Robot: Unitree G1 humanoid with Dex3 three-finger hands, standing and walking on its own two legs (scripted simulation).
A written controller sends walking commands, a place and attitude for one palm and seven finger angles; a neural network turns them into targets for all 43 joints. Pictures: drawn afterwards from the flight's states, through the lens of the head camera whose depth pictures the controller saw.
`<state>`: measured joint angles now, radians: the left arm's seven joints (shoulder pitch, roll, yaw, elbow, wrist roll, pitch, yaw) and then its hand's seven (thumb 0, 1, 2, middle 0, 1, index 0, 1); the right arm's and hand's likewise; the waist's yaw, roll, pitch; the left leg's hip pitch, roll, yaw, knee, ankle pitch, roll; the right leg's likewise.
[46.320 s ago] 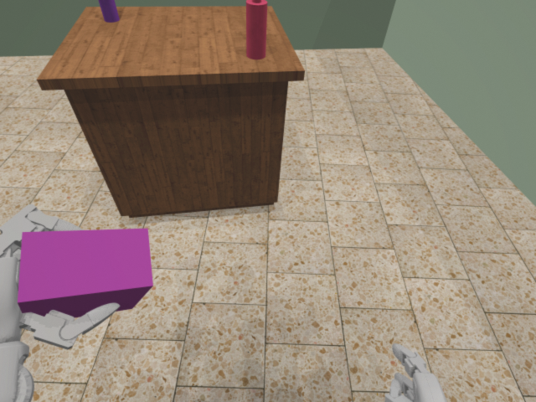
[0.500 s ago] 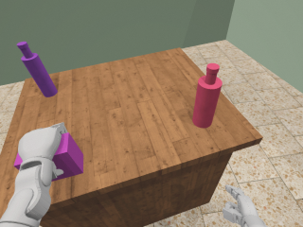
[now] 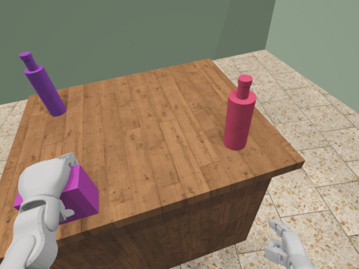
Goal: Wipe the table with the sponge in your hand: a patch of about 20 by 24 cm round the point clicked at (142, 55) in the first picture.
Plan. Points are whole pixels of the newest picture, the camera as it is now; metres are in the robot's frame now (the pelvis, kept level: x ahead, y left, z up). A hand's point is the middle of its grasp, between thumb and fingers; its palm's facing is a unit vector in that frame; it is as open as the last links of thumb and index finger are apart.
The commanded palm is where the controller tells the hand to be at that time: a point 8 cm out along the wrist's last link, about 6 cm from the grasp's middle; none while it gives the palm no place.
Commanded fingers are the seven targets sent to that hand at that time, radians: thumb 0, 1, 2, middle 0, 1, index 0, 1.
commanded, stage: lift the sponge slowly off the table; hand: left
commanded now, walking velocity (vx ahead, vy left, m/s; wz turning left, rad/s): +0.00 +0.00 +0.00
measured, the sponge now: (65, 201) +0.23 +0.31 +0.03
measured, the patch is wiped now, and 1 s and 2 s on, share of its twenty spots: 1.00 1.00 1.00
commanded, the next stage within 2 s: bring the sponge back beside the body in 1.86 s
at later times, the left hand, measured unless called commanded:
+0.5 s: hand (55, 195) +0.21 +0.30 +0.09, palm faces +0.02 -0.11 -0.99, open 10.4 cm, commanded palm +0.19 +0.30 +0.16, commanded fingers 0.00 0.10 1.30 -1.20 -1.60 -1.20 -1.60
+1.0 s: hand (48, 185) +0.22 +0.30 +0.13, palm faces +0.07 -0.09 -0.99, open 10.4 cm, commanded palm +0.19 +0.30 +0.19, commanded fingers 0.00 0.10 1.30 -1.20 -1.60 -1.20 -1.60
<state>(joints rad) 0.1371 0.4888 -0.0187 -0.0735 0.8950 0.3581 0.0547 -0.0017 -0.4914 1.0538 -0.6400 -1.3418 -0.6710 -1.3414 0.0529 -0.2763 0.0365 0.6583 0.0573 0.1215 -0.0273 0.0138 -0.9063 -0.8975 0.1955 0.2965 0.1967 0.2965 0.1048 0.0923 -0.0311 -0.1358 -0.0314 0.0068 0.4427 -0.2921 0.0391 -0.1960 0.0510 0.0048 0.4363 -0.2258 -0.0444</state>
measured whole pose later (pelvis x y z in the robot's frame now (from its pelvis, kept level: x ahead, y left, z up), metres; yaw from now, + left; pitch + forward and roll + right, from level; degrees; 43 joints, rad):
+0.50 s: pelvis -0.01 +0.00 +0.00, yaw +1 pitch -3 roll +0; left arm 0.14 0.51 -0.02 -0.13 0.87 0.35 -0.01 -0.01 -0.51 1.05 -0.66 -1.32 -0.70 -1.32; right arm 0.03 -0.27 0.04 0.66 0.04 0.11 -0.04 0.01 -0.91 -0.90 0.20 0.30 0.20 0.30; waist 0.13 0.09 0.00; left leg -0.08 -0.03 0.00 0.41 -0.27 0.03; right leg -0.13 0.05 0.00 0.39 -0.20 -0.05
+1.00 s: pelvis -0.02 -0.01 +0.00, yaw +0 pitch -5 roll +0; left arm 0.04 0.56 -0.01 -0.14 0.85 0.37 -0.07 -0.01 -0.52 1.05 -0.68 -1.31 -0.71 -1.30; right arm 0.02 -0.27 0.06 0.66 0.05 0.11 -0.04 0.01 -0.91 -0.90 0.20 0.30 0.20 0.30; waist 0.13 0.10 0.01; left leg -0.06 -0.03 0.00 0.38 -0.23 0.03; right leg -0.12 0.05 0.00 0.37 -0.17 -0.06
